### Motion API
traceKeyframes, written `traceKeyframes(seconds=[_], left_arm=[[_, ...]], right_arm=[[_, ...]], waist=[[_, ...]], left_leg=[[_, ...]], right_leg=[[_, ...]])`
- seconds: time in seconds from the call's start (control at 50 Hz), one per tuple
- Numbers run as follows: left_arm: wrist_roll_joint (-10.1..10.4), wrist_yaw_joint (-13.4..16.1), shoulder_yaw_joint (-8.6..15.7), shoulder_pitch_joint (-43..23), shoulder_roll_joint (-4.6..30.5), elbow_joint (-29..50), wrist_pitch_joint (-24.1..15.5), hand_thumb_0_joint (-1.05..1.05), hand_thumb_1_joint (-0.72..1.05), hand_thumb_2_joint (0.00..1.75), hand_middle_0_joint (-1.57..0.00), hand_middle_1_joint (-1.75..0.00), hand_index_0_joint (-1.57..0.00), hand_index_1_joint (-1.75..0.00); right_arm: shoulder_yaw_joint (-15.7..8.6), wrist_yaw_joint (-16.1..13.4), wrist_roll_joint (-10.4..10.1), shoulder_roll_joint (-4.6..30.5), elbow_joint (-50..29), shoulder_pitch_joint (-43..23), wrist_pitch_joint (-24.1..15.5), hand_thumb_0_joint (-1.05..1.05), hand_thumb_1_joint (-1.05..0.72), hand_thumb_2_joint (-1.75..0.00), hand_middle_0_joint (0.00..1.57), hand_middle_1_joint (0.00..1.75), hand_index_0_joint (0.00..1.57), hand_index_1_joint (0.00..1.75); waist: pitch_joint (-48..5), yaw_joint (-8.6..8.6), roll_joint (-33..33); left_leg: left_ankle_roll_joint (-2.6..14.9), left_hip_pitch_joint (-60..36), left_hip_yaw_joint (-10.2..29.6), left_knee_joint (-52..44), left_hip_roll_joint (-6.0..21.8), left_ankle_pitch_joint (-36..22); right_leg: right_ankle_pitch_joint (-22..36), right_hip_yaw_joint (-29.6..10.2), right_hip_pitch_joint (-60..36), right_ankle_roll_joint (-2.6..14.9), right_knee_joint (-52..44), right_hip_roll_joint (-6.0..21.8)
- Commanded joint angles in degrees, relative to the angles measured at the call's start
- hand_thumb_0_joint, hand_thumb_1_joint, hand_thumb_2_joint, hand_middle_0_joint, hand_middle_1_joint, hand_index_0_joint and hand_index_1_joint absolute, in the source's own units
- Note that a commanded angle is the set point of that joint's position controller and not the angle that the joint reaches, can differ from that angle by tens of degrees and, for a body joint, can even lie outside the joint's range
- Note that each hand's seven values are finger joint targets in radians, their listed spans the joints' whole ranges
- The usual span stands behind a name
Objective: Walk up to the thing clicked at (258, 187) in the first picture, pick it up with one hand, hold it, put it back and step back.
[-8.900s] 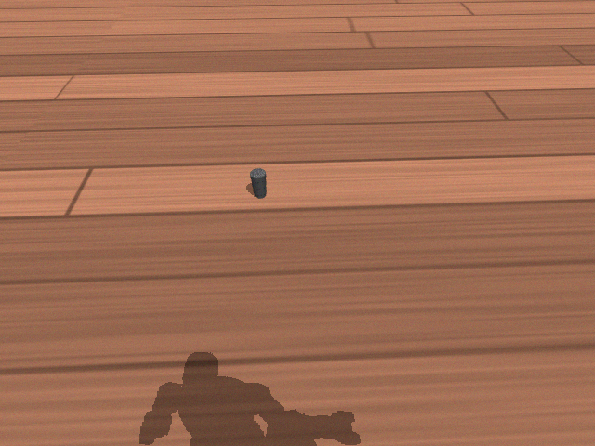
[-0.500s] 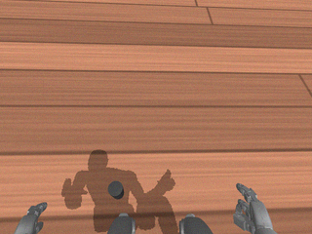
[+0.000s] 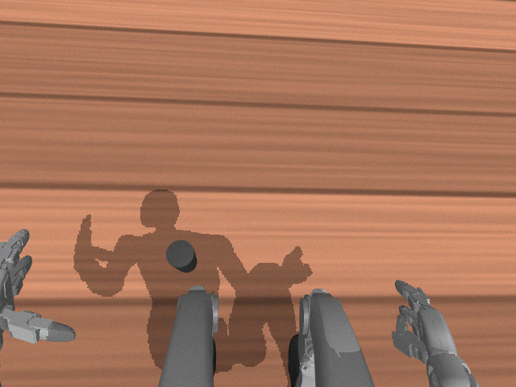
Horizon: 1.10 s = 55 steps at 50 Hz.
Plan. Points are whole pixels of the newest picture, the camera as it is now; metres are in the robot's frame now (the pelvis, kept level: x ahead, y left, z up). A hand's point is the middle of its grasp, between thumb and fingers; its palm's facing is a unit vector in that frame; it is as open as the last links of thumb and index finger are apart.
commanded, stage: go down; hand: left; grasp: from the side
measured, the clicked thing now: (183, 258) +0.39 +0.21 -0.50
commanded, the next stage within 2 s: approach in 1.72 s
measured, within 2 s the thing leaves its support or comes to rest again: neither
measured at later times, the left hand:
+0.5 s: hand (46, 273) +0.29 +0.37 -0.13, palm faces +0.13 -0.95 -0.27, open 16.7 cm
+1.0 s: hand (50, 266) +0.30 +0.39 -0.17, palm faces +0.14 -0.96 -0.23, open 16.8 cm
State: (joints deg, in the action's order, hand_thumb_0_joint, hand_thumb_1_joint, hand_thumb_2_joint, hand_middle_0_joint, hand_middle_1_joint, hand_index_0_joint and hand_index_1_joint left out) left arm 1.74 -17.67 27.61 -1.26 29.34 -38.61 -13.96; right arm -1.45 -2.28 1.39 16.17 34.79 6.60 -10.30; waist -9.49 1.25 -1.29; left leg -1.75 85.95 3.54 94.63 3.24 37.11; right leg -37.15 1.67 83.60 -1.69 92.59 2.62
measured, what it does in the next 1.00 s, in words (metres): lowers itself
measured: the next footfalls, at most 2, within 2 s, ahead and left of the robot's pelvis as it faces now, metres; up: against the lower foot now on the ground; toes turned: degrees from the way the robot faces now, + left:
none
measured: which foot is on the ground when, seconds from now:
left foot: down 0.00-1.00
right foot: down 0.00-1.00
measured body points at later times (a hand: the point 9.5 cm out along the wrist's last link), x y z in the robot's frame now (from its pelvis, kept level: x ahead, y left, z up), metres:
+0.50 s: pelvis -0.03 +0.00 -0.09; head +0.16 +0.04 +0.32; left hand +0.28 +0.42 -0.11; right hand +0.15 -0.28 -0.19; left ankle +0.05 +0.13 -0.53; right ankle +0.05 -0.14 -0.53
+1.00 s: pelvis -0.05 +0.00 -0.15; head +0.15 +0.05 +0.25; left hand +0.29 +0.44 -0.15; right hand +0.13 -0.28 -0.26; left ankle +0.05 +0.13 -0.53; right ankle +0.05 -0.14 -0.53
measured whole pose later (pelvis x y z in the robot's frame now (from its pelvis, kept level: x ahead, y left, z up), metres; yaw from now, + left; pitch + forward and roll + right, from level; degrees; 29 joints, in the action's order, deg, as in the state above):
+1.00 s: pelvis -0.05 +0.00 -0.15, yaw -3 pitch +31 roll -5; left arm 7.7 -34.7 42.3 -21.5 43.3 -53.2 -23.0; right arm 2.8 -1.6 2.5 19.3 39.2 4.2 -9.3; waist -6.9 2.2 -1.9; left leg -2.6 115.8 7.9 123.2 2.4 38.5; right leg -38.3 2.5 112.4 -1.5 119.9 1.6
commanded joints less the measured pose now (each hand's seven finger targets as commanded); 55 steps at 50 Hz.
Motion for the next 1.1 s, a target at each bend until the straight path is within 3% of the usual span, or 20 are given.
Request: traceKeyframes(seconds=[0.0, 0.08, 0.1, 0.14, 0.24, 0.3, 0.34, 0.4, 0.5, 0.56, 0.68, 0.74, 0.78, 0.82, 0.84, 0.92, 0.94, 1.04, 1.08], left_arm=[[2.14, -1.58, 9.51, -3.84, 18.92, 7.8, -4.93, 0.0, -0.47, 0.16, -0.05, -0.18, -0.05, -0.18], [2.74, -3.08, 11.16, -7.65, 22.18, 6.4, -6.1, 0.0, -0.44, 0.17, -0.05, -0.19, -0.05, -0.18], [2.81, -3.66, 10.03, -10.09, 20.9, 6.3, -6.57, 0.0, -0.45, 0.17, -0.05, -0.2, -0.05, -0.19], [3.27, -4.19, 11.58, -10.65, 22.48, 4.41, -7.18, 0.0, -0.43, 0.16, -0.04, -0.19, -0.05, -0.18], [4.02, -6.74, 12.11, -13.23, 23.5, 1.45, -8.75, 0.0, -0.43, 0.16, -0.04, -0.19, -0.05, -0.17], [4.53, -7.57, 13.87, -15.55, 26.37, 0.34, -9.72, 0.0, -0.42, 0.16, -0.04, -0.18, -0.05, -0.16], [4.92, -8.68, 13.24, -15.89, 25.65, -0.76, -10.13, 0.0, -0.41, 0.16, -0.04, -0.17, -0.04, -0.16], [5.25, -9.81, 15.19, -17.03, 28.41, -0.43, -10.83, 0.0, -0.39, 0.16, -0.04, -0.16, -0.04, -0.15], [6.27, -11.54, 16.49, -20.01, 29.73, -1.57, -11.65, 0.0, -0.42, 0.16, -0.04, -0.16, -0.04, -0.15], [6.53, -12.46, 17.2, -21.38, 31.46, -2.99, -11.97, 0.0, -0.4, 0.17, -0.03, -0.15, -0.03, -0.14], [7.18, -14.55, 18.25, -25.15, 33.91, -3.25, -12.56, 0.0, -0.42, 0.17, -0.02, -0.16, -0.03, -0.15], [7.22, -15.35, 18.82, -26.01, 35.46, -2.78, -12.71, 0.0, -0.41, 0.17, -0.02, -0.15, -0.03, -0.14], [7.49, -15.97, 18.57, -25.92, 34.7, -4.15, -12.42, 0.0, -0.41, 0.17, -0.02, -0.15, -0.03, -0.14], [7.84, -16.2, 19.92, -25.44, 35.99, -4.58, -12.4, 0.0, -0.42, 0.18, -0.02, -0.15, -0.02, -0.14], [7.95, -16.46, 19.47, -26.44, 35.65, -3.85, -12.48, 0.0, -0.44, 0.17, -0.02, -0.15, -0.02, -0.14], [7.86, -16.8, 20.42, -26.82, 37.64, -4.21, -12.07, 0.0, -0.46, 0.17, -0.02, -0.14, -0.02, -0.14], [7.92, -16.96, 20.3, -26.2, 36.6, -4.59, -12.11, 0.0, -0.47, 0.16, -0.02, -0.14, -0.02, -0.14], [8.16, -17.28, 20.02, -29.13, 37.78, -4.18, -12.19, 0.0, -0.45, 0.17, -0.02, -0.15, -0.02, -0.14], [8.29, -17.6, 19.72, -28.98, 37.3, -4.98, -12.02, 0.0, -0.46, 0.16, -0.02, -0.14, -0.02, -0.14]], right_arm=[[-4.23, -0.83, -0.27, 11.03, -5.55, 2.95, -1.6, 0.0, -0.88, -0.89, 0.2, 0.3, 0.2, 0.3], [-3.97, -1.12, -0.43, 11.78, -4.51, 2.13, -1.1, 0.0, -0.87, -0.89, 0.2, 0.3, 0.2, 0.3], [-3.81, -1.15, -0.38, 11.57, -4.18, 2.52, -0.99, 0.0, -0.88, -0.89, 0.2, 0.3, 0.2, 0.3], [-3.46, -1.18, -0.42, 11.52, -3.84, 2.34, -0.9, 0.0, -0.88, -0.89, 0.2, 0.3, 0.2, 0.3], [-2.95, -1.31, -0.29, 12.49, -2.83, 2.55, -0.75, 0.0, -0.88, -0.89, 0.2, 0.3, 0.2, 0.3], [-2.39, -1.14, -0.4, 12.6, -3.01, 2.58, -0.74, 0.0, -0.88, -0.89, 0.2, 0.3, 0.2, 0.3], [-2.32, -1.05, -0.38, 13.19, -2.44, 2.59, -0.78, 0.0, -0.88, -0.89, 0.2, 0.3, 0.2, 0.3], [-2.08, -1.05, -0.26, 14.03, -1.88, 2.65, -0.78, 0.0, -0.88, -0.9, 0.2, 0.3, 0.2, 0.3], [-1.79, -0.89, -0.04, 14.55, -1.29, 2.78, -0.65, 0.0, -0.89, -0.9, 0.2, 0.3, 0.2, 0.3], [-1.56, -0.81, 0.18, 14.51, -1.07, 2.38, -0.67, 0.0, -0.89, -0.9, 0.2, 0.3, 0.2, 0.3], [-1.24, -0.7, 0.5, 15.32, -0.79, 2.18, -0.92, 0.0, -0.89, -0.9, 0.2, 0.3, 0.2, 0.3], [-1.06, -0.68, 0.66, 15.54, -0.23, 2.4, -0.94, 0.0, -0.89, -0.9, 0.2, 0.3, 0.2, 0.3], [-0.95, -0.67, 0.68, 15.65, -0.03, 2.27, -1.02, 0.0, -0.89, -0.9, 0.2, 0.3, 0.2, 0.3], [-0.69, -0.6, 0.66, 15.9, 0.25, 2.77, -1.12, 0.0, -0.89, -0.9, 0.2, 0.3, 0.2, 0.3], [-0.69, -0.55, 0.71, 15.77, 0.63, 3.03, -1.05, 0.0, -0.9, -0.9, 0.2, 0.3, 0.2, 0.3], [-0.54, -0.51, 0.75, 16.09, 0.27, 2.87, -0.91, 0.0, -0.9, -0.9, 0.2, 0.3, 0.2, 0.3], [-0.57, -0.51, 0.78, 16.1, 0.35, 2.64, -0.9, 0.0, -0.9, -0.9, 0.2, 0.3, 0.2, 0.3], [-0.28, -0.22, 0.58, 16.27, 0.6, 2.41, -1.01, 0.0, -0.9, -0.9, 0.2, 0.3, 0.2, 0.3], [-0.22, -0.08, 0.62, 16.27, 1.05, 2.89, -1.05, 0.0, -0.9, -0.9, 0.2, 0.3, 0.2, 0.3]], waist=[[-27.95, -2.41, 8.0], [-27.28, -2.47, 8.36], [-27.21, -1.14, 9.01], [-27.23, -1.77, 7.53], [-27.63, -1.84, 9.81], [-28.16, -2.11, 9.09], [-27.59, -1.81, 9.65], [-29.34, -2.52, 12.29], [-29.31, -1.98, 11.32], [-28.43, -2.02, 9.17], [-28.93, -1.46, 10.08], [-30.4, -2.1, 11.52], [-29.14, -1.6, 11.48], [-30.88, -1.89, 10.89], [-31.16, -1.79, 10.95], [-31.17, -2.0, 11.86], [-30.88, -1.99, 11.47], [-27.89, -1.59, 11.95], [-27.92, -1.54, 12.59]], left_leg=[[2.3, -17.16, -0.23, -11.04, -1.71, -12.8], [2.36, -14.26, -0.04, -8.98, -1.54, -9.26], [2.34, -12.85, 0.22, -8.18, -1.61, -7.62], [2.53, -10.4, 0.14, -7.06, -1.62, -6.4], [2.43, -8.95, 0.4, -4.33, -1.62, -6.88], [2.47, -6.05, 0.62, -3.27, -1.62, -4.79], [2.41, -6.16, 0.75, -2.51, -1.5, -4.93], [2.06, -7.56, 1.5, -1.07, -1.29, -7.78], [2.36, -4.03, 0.62, 2.71, -1.51, -8.17], [2.82, 0.2, -0.29, 4.54, -1.56, -4.03], [2.93, 3.08, -0.66, 7.25, -1.55, -2.67], [2.75, 2.68, -0.49, 8.0, -1.4, -2.84], [2.77, 3.74, -0.01, 8.26, -1.31, -1.32], [2.77, 4.26, -0.57, 9.91, -1.54, -4.57], [2.72, 4.13, -0.66, 10.43, -1.57, -5.19], [2.68, 4.76, -0.56, 11.25, -1.59, -5.25], [2.76, 4.88, -0.5, 11.56, -1.6, -5.4], [2.95, 7.73, 0.16, 11.26, -1.41, 0.63], [2.83, 7.56, 0.08, 11.81, -1.39, 0.33]], right_leg=[[11.42, -0.62, -9.86, 3.0, -8.77, -1.85], [8.65, -0.28, -5.65, 3.07, -6.28, -2.05], [7.54, 0.0, -4.03, 3.11, -5.31, -1.99], [6.49, 0.05, -3.87, 3.03, -4.57, -1.98], [6.86, 0.9, 1.02, 3.41, -0.98, -2.19], [5.33, 1.35, 1.46, 3.33, 0.52, -2.3], [5.38, 1.64, 3.87, 3.47, 1.84, -2.45], [7.4, 2.2, 6.24, 3.74, 4.98, -2.36], [7.56, 2.08, 7.74, 3.72, 6.98, -2.4], [4.38, 1.86, 7.5, 3.46, 6.89, -2.63], [3.36, 2.17, 9.43, 3.45, 9.4, -2.8], [3.57, 2.58, 10.71, 3.59, 11.24, -2.9], [2.7, 3.01, 12.12, 3.51, 11.99, -2.92], [5.09, 2.97, 10.72, 3.53, 12.96, -2.9], [5.45, 2.92, 11.58, 3.6, 13.27, -2.93], [5.4, 3.17, 12.2, 3.68, 14.42, -2.96], [5.63, 3.34, 12.85, 3.66, 14.77, -3.01], [1.01, 3.82, 15.98, 3.58, 15.77, -3.15], [1.39, 3.91, 16.83, 3.67, 16.46, -3.22]])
